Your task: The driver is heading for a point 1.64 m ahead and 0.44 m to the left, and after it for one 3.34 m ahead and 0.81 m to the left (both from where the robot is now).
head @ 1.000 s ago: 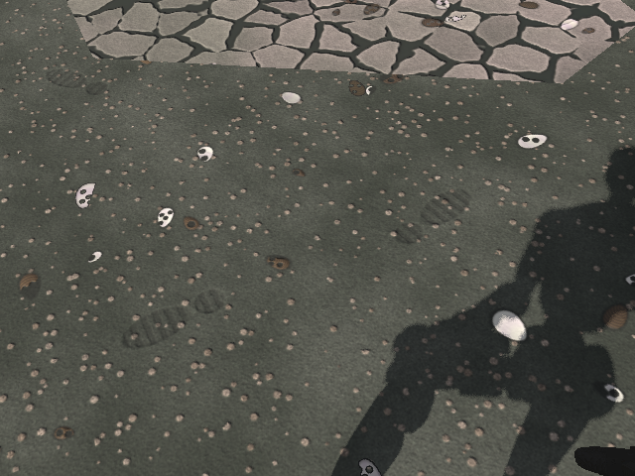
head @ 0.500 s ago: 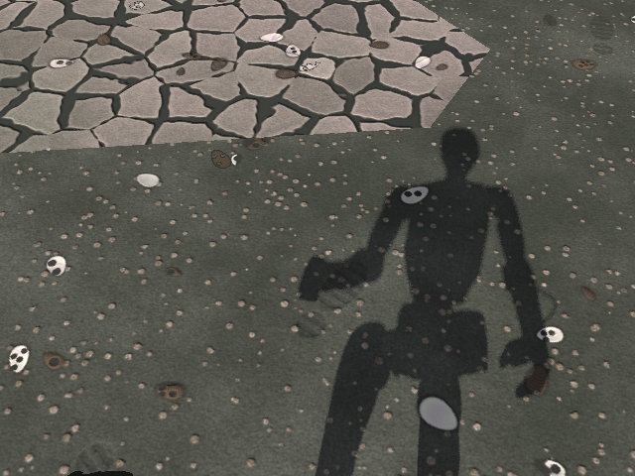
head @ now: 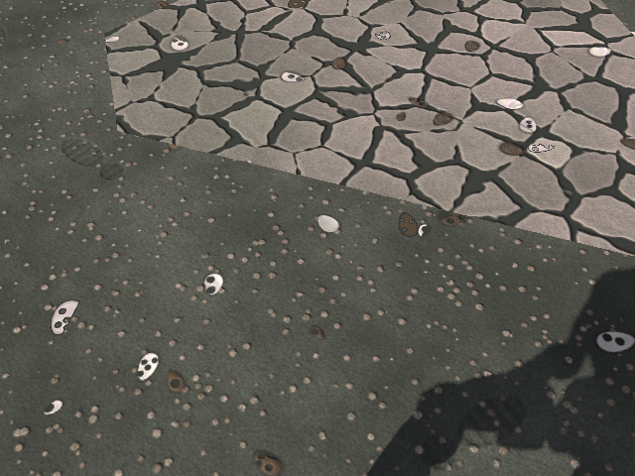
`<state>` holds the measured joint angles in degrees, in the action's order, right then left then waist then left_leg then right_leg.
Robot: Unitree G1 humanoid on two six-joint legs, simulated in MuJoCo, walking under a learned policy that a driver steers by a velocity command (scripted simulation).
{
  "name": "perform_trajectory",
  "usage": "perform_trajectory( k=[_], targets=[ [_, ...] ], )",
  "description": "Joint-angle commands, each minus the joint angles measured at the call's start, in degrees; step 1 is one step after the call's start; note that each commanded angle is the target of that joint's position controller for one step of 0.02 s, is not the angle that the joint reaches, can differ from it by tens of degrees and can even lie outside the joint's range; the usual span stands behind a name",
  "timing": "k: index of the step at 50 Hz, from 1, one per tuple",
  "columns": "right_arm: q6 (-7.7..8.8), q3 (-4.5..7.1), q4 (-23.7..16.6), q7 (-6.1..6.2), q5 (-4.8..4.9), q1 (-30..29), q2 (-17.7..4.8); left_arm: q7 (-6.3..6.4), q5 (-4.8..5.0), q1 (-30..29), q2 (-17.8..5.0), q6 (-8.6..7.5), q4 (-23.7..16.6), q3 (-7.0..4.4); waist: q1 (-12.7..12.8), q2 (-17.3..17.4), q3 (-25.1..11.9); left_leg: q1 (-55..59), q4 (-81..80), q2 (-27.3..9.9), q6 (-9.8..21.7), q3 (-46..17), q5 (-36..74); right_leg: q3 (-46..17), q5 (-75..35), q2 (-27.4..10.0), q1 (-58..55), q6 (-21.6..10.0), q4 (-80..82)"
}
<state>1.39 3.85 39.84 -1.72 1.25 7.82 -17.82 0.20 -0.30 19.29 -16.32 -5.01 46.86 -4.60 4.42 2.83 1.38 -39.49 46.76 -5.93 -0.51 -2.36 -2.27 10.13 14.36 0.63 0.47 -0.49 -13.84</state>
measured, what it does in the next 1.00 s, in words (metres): walks ahead, turning left: left foot, then right foot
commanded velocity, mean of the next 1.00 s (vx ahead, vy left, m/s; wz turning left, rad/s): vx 0.50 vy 0.00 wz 0.49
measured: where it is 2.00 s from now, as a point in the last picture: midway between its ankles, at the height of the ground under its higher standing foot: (200, 238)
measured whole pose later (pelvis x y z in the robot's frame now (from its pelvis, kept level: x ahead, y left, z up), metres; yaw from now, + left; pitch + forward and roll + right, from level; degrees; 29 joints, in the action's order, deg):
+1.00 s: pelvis +0.53 +0.12 +0.00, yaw +29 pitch +2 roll -2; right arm 2.9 2.3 36.6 -1.3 0.8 6.1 -16.0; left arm -0.9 1.0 21.6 -16.3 -4.6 49.2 -3.3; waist 6.0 2.4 1.5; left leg -35.5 38.7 -4.7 0.0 -2.6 -4.0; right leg 3.3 13.9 1.6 2.3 -0.9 -14.6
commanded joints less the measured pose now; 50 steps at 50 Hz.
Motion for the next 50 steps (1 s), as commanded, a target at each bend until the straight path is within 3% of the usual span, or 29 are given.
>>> perform_trajectory(
  k=[1,3,5,6,7,8,9,10,11,12,13,14,15,18,23,25,28,30,31,32,33,34,35,36,38,40,45,48,50],
  targets=[
    [0.57,-0.44,-5.43,-1.14,0.02,-5.10,-0.84,0.37,0.76,-3.44,-9.76,-0.55,-3.59,-2.26,-0.76,-5.16,3.14,1.41,-6.28,-0.12,1.36,1.66,2.99,-3.92,-17.39,-16.11,1.71,-8.28,5.64],
    [0.45,-0.25,-6.95,-1.65,0.04,-7.32,-1.59,0.34,1.41,-2.23,-10.72,0.13,-2.66,-2.64,-0.55,-5.32,3.76,1.21,-8.74,0.62,2.87,3.03,-0.33,-2.54,-20.50,-17.20,-2.01,-7.36,3.60],
    [0.24,0.47,-7.84,-1.93,-0.17,-6.54,-3.03,0.51,1.85,-2.23,-12.33,0.92,-2.35,-3.08,-2.13,-6.69,1.96,5.56,-9.98,3.48,5.05,6.03,-6.09,-0.53,-35.90,-17.41,-4.58,-6.16,-2.36],
    [0.02,1.27,-7.48,-1.84,-0.26,-3.37,-4.39,0.69,2.12,-2.39,-13.28,1.38,-2.37,-3.32,-4.29,-7.66,-0.68,10.91,-10.12,5.90,6.36,7.96,-8.93,0.60,-45.99,-17.00,-4.93,-5.45,-8.43],
    [-0.14,2.72,-5.62,-1.52,-0.10,4.42,-6.61,0.87,2.37,-3.11,-13.31,1.88,-2.53,-3.21,-8.97,-7.02,-4.85,21.60,-13.13,8.78,8.20,9.33,-7.39,2.52,-51.06,-15.36,-2.52,-4.07,-19.12],
    [-0.64,4.80,-2.86,-0.58,0.12,14.50,-10.58,1.17,1.65,-2.13,-11.62,1.78,-2.94,-2.43,-13.42,-4.53,-10.13,38.71,-14.35,8.66,10.53,5.41,-5.11,3.18,-42.97,-13.16,7.93,-1.70,-33.95],
    [-0.69,6.09,-2.57,0.42,0.67,15.50,-17.82,0.69,-1.13,2.21,-3.83,0.85,-6.14,0.08,-8.46,11.60,-13.66,58.16,-17.32,-6.84,19.50,-23.75,-9.61,2.04,6.39,-4.09,34.15,2.40,-55.97],
    [0.37,4.98,-5.20,0.05,0.26,16.39,-16.00,0.03,0.09,-0.35,-5.17,-1.39,-7.32,0.70,-10.24,9.18,-24.46,64.12,-27.74,-13.90,25.84,-47.23,-19.71,-12.92,21.08,1.41,42.73,2.60,-65.98],
    [1.22,3.76,-4.40,-0.30,-0.26,15.26,-11.73,-0.52,2.53,-6.88,-9.41,-2.54,-8.90,-0.43,-12.07,3.78,-17.74,60.63,-29.90,-12.24,22.08,-39.79,-17.82,-15.69,15.82,-1.78,47.99,1.46,-66.32],
    [1.73,3.28,-4.16,-0.22,-0.15,12.89,-10.10,-0.45,2.52,-8.54,-8.68,-3.22,-9.51,0.00,-10.29,1.82,-11.65,52.86,-29.70,-9.84,20.12,-32.30,-13.77,-15.05,10.93,-4.03,47.73,0.52,-62.00],
    [1.84,2.72,-4.64,-0.05,-0.20,8.82,-8.35,0.06,1.00,-8.51,-8.40,-3.38,-8.78,-0.06,-7.59,-1.58,-7.94,44.56,-29.65,-7.53,18.29,-26.60,-7.71,-15.06,7.56,-6.10,44.20,0.65,-56.94],
    [1.91,2.11,-5.52,0.15,-0.75,5.98,-6.69,0.27,0.06,-7.66,-9.07,-2.93,-8.41,-0.52,-5.34,-0.79,-6.27,38.13,-30.55,-5.78,17.55,-22.63,-1.40,-15.38,5.41,-7.35,39.61,0.90,-53.29],
    [1.91,1.92,-6.22,0.34,-1.21,4.65,-6.34,0.14,-0.17,-6.82,-9.07,-2.19,-8.31,-0.68,-3.98,0.09,-5.70,34.25,-31.82,-4.89,17.61,-21.25,1.44,-15.41,4.23,-7.57,36.63,1.35,-51.64],
    [2.27,2.27,-5.34,1.22,-0.83,5.32,-7.42,0.17,-0.74,-7.74,-6.53,-0.70,-8.57,-0.04,-3.33,-0.72,-3.98,27.48,-33.53,-3.16,18.00,-16.45,7.32,-13.73,0.58,-6.67,34.44,3.65,-44.12],
    [1.62,2.69,-3.41,2.49,-0.12,9.12,-8.65,-0.62,-0.23,-18.67,-3.77,-0.91,-11.01,1.37,-7.38,1.22,-1.20,23.37,-32.96,0.99,13.81,-12.45,-0.66,-13.09,-17.56,-2.64,29.79,4.80,-23.13],
    [1.37,2.84,-2.42,2.59,0.14,11.31,-9.02,-1.14,0.46,-21.53,-4.48,-1.31,-11.87,1.25,-8.51,1.68,-0.85,24.14,-31.92,0.08,13.25,-14.69,-3.64,-13.59,-19.41,-1.42,27.70,4.55,-19.35],
    [0.96,2.75,-1.67,2.75,0.33,12.68,-8.30,-1.72,0.78,-21.92,-6.65,-1.93,-12.35,0.40,-7.97,2.82,-0.98,28.86,-27.30,-1.69,12.21,-19.81,-6.26,-15.32,-15.25,-0.91,26.10,3.02,-15.20],
    [0.61,2.79,-1.83,2.80,0.17,11.77,-7.99,-1.70,0.93,-18.25,-7.68,-2.39,-11.61,-0.35,-5.64,4.69,-1.61,30.01,-23.50,-1.74,11.01,-22.13,-5.01,-14.62,-10.76,-0.66,21.19,1.15,-13.40],
    [0.54,2.28,-2.10,2.74,0.04,11.43,-6.43,-1.39,0.67,-13.57,-8.62,-2.60,-10.40,-1.09,-3.21,4.50,-3.73,29.02,-19.17,0.44,9.52,-21.15,-3.12,-13.86,-10.56,-0.93,14.12,-0.37,-11.34],
    [0.73,1.07,-2.90,2.51,-0.45,11.27,-3.19,-0.93,-0.34,-6.33,-10.98,-2.87,-9.66,-1.94,0.19,1.00,-10.17,24.36,-6.54,3.59,7.40,-17.55,-5.69,-19.70,-8.64,-7.78,1.38,-3.68,-12.30],
    [1.17,-0.07,-4.45,2.58,0.67,17.76,0.25,-0.67,-1.38,0.67,-16.12,-2.24,-8.21,-3.26,-0.81,-14.37,-18.93,5.73,13.05,11.69,2.79,-8.67,-22.88,-42.49,3.38,-21.08,-19.10,-12.52,-8.94],
    [1.44,0.19,-4.20,2.75,1.19,19.02,-3.41,-1.30,0.11,2.15,-13.15,-1.81,-7.10,-2.76,-0.76,-19.45,-18.30,-4.17,23.40,9.16,1.74,-8.06,-31.71,-56.92,18.13,-24.96,-20.19,-14.79,-3.69],
    [1.28,1.27,-3.56,2.76,1.09,14.79,-7.34,-1.26,0.51,-0.29,-8.92,-1.59,-7.58,-1.57,0.35,-12.98,-10.51,-6.74,27.07,6.79,1.39,-8.68,-26.67,-50.44,20.90,-22.41,-13.64,-12.63,-2.10],
    [1.05,1.33,-4.06,2.81,0.37,10.90,-7.50,-1.18,0.10,-2.78,-7.26,-1.16,-7.76,-0.94,-0.02,-8.94,-6.03,-5.76,27.12,5.13,1.20,-6.50,-22.56,-42.46,14.72,-19.86,-7.20,-10.90,-1.95],
    [1.21,1.33,-5.12,2.37,-0.46,7.43,-5.71,-1.11,-0.60,-5.65,-4.92,-0.94,-7.05,0.08,-2.12,-7.74,-0.95,-2.41,21.91,2.53,1.42,-6.05,-17.78,-32.59,3.15,-15.60,2.73,-10.32,0.60],
    [1.09,0.85,-4.82,1.87,0.04,8.39,-3.54,-1.12,-0.26,-6.00,-4.63,-1.28,-6.14,0.16,-3.57,-9.47,-0.72,0.87,17.37,1.63,1.26,-4.81,-16.80,-27.75,-2.74,-14.04,6.13,-10.96,2.62],
    [1.82,-0.76,-6.32,1.05,-0.94,1.63,-0.72,-0.98,0.87,-4.38,-8.49,-1.26,-3.69,-0.75,-2.50,-6.88,-0.09,1.97,0.69,0.31,0.39,-1.15,-6.00,-19.26,-13.28,-13.41,6.56,-11.98,5.58],
    [2.46,-1.17,-7.24,0.35,-0.51,-3.88,-0.42,-0.92,1.43,-1.90,-9.80,-0.63,-2.12,-0.85,-0.46,-6.84,0.61,6.17,-8.56,1.65,0.27,1.09,0.73,-15.23,-15.00,-12.26,6.73,-10.66,5.36],
    [2.63,-1.09,-8.18,-0.01,-0.15,-6.90,-0.92,-0.95,1.78,0.52,-10.40,-0.13,-0.79,-0.90,0.46,-7.05,1.20,7.13,-11.90,2.36,0.69,1.65,1.57,-15.19,-15.24,-13.41,4.64,-10.21,4.73]
  ],
)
